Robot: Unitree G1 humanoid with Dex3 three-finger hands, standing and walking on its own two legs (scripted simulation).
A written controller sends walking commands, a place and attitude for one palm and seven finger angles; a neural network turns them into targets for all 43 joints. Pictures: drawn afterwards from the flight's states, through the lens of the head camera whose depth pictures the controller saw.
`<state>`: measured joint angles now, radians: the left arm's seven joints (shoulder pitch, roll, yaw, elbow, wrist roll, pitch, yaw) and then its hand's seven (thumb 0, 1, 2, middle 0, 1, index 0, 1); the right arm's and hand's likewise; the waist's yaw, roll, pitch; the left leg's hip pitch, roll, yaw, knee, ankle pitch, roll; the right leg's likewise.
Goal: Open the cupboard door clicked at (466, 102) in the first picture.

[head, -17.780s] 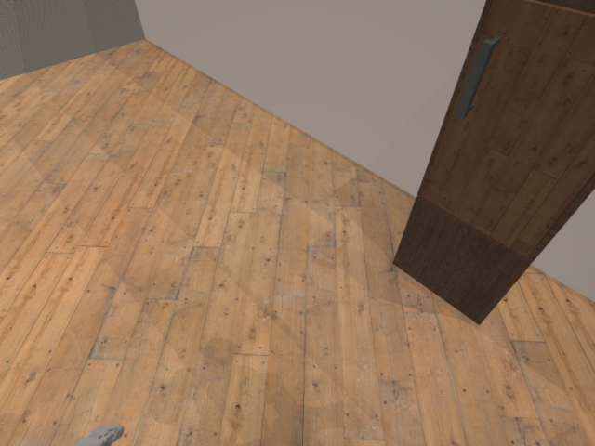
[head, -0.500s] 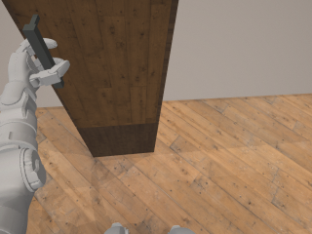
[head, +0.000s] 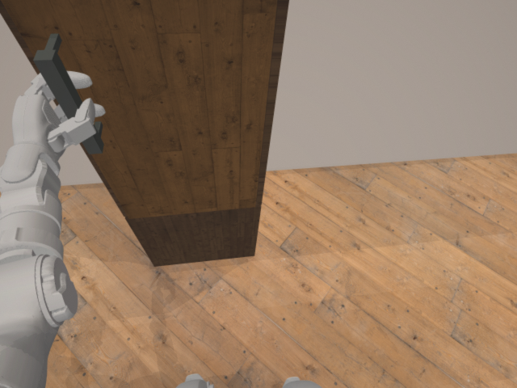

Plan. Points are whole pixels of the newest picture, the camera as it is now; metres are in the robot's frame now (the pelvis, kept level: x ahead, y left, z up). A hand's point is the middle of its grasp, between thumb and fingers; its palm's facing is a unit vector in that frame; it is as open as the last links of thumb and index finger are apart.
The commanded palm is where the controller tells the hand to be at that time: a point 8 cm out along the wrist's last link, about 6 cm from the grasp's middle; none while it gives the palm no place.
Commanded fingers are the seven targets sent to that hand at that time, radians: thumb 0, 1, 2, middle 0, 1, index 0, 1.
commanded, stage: pull the door open along its arc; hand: left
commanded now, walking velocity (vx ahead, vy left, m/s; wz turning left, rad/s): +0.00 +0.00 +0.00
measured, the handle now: (77, 99) +0.54 +0.24 +0.12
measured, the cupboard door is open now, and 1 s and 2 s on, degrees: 0 50 49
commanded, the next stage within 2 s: open thumb and fingers to let go in 0.94 s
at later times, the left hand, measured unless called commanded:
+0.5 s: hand (121, 196) +0.36 +0.15 +0.13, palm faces +0.20 -0.98 +0.09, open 6.3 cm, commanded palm +0.29 +0.22 +0.12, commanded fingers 0.00 0.90 0.90 -0.40 -1.35 -0.40 -1.35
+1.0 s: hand (201, 239) +0.29 +0.05 +0.13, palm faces +0.41 -0.91 +0.03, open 6.3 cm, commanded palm +0.24 +0.10 +0.12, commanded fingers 0.00 0.90 0.90 -0.40 -1.35 -0.40 -1.35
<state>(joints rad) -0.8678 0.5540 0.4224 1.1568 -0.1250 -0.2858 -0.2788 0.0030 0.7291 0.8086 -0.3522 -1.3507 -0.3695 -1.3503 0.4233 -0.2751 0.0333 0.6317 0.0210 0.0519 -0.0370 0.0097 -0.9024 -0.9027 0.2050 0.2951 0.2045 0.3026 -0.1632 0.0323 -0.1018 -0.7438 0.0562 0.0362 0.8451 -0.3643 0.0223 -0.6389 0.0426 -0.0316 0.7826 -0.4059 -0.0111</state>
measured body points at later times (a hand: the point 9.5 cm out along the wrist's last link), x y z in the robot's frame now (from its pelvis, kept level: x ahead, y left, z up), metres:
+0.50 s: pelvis +0.02 -0.01 +0.02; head +0.03 -0.02 +0.47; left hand +0.34 +0.20 +0.12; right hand +0.19 -0.24 -0.07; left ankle +0.02 +0.10 -0.70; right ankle -0.02 -0.12 -0.70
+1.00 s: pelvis +0.02 -0.05 +0.02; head +0.00 -0.08 +0.47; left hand +0.26 +0.10 +0.13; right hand +0.19 -0.27 -0.08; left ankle +0.02 +0.10 -0.70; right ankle -0.02 -0.12 -0.70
